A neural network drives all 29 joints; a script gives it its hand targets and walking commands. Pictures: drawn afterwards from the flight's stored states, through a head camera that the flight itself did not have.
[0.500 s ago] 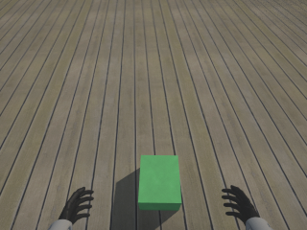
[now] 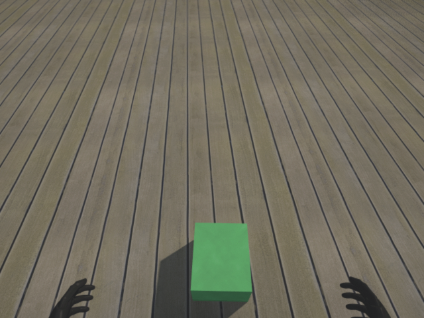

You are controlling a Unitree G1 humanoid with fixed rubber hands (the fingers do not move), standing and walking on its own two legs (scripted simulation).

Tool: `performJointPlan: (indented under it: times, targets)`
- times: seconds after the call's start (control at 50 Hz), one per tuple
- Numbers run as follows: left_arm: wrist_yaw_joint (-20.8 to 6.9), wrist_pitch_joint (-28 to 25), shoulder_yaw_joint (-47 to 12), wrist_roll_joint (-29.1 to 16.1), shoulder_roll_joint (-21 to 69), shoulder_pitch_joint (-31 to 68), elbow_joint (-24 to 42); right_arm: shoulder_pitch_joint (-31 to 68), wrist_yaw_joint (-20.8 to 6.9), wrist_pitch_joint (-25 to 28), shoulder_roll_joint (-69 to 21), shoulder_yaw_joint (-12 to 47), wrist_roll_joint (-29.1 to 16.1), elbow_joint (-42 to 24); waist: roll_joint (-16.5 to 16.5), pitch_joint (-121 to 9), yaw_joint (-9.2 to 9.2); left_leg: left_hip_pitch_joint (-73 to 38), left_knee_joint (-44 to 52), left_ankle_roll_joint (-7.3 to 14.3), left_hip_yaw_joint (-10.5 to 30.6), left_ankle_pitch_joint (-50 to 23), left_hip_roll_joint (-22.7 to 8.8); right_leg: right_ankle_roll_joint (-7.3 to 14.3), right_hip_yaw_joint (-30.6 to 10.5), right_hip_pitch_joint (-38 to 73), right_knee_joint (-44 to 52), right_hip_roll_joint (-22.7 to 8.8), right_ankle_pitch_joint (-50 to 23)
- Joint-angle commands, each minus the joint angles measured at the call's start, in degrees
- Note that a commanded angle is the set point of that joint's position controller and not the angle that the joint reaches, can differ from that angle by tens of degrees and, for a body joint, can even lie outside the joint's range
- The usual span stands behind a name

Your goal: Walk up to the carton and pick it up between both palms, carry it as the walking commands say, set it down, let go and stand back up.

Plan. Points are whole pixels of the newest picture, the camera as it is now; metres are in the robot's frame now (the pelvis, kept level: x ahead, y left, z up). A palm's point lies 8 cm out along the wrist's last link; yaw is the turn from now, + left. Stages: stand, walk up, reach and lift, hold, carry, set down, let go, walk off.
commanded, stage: stand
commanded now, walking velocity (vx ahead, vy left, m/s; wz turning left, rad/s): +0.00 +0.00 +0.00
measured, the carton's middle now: (220, 261) +0.46 -0.02 -0.69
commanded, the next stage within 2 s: none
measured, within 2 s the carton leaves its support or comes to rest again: neither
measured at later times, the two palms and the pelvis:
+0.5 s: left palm out of the picture +0.12 +0.29 -0.09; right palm out of the picture +0.13 -0.29 -0.09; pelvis +0.00 +0.00 +0.00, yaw +0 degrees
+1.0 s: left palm out of the picture +0.08 +0.30 -0.09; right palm out of the picture +0.09 -0.30 -0.09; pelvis -0.02 +0.00 +0.01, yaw +0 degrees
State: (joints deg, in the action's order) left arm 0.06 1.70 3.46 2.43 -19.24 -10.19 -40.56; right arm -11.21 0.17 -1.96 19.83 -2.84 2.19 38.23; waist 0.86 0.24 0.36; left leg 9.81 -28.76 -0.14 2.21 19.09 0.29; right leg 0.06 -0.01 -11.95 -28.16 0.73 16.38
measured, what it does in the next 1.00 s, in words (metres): stands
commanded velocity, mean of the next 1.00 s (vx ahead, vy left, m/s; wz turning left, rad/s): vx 0.00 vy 0.00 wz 0.00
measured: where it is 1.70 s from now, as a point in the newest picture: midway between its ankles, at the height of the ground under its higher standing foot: outside the picture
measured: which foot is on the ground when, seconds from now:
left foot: down 0.00-1.00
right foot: down 0.00-1.00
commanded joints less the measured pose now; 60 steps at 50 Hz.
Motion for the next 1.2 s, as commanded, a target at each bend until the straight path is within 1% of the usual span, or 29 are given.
performJointPlan:
  times: [0.0, 0.14, 0.26, 0.76, 0.96, 1.18]
  targets:
    - [0.5, -1.2, 1.4, -0.1, -7.3, 2.4, 2.5, 1.8, 0.4, 1.2, 7.4, -1.6, 0.0, -2.8, -0.4, -4.9, -0.21, 0.4, 3.2, -0.3, 3.0, -20.9, -4.2, 0.1, -3.7, 4.6, 2.3, -4.5, -19.7]
    - [1.1, -1.8, 1.0, -0.3, -8.5, 2.9, -0.4, 2.1, 1.0, 1.8, 8.6, -1.4, -0.3, 0.0, -0.5, -4.6, -0.29, -0.6, 3.5, -0.1, 3.5, -24.1, -4.7, 0.4, -4.0, 5.6, 2.5, -5.0, -22.4]
    - [1.2, -2.1, 0.7, -0.5, -8.7, 3.6, -2.4, 2.6, 1.2, 2.1, 8.9, -1.1, -0.4, 2.0, -0.5, -4.4, -0.22, -1.0, 4.2, -0.1, 3.7, -24.5, -4.8, 0.5, -4.2, 6.5, 3.1, -5.4, -22.6]
    - [0.8, -2.4, -0.4, -1.0, -10.6, 5.0, -9.8, 4.0, 1.0, 2.9, 10.7, 0.0, -0.7, 9.8, -0.7, -0.7, 0.06, -1.2, 10.1, 0.6, 4.9, -14.8, -5.6, 0.9, -6.1, 6.4, 8.4, -6.5, -14.1]
    - [0.7, -2.6, -0.9, -1.1, -11.3, 5.2, -12.2, 4.3, 0.8, 3.1, 11.3, 0.2, -0.8, 12.4, -0.8, -0.2, 0.13, -1.2, 11.3, 0.8, 5.2, -13.2, -5.9, 1.0, -6.6, 6.2, 9.5, -6.8, -12.6]
    - [0.6, -2.7, -1.2, -1.2, -12.0, 5.4, -14.1, 4.7, 0.7, 3.2, 11.8, 0.4, -1.0, 14.6, -0.8, -0.2, 0.14, -1.6, 11.9, 1.0, 5.3, -13.1, -6.2, 1.1, -6.9, 6.2, 10.1, -7.1, -12.7]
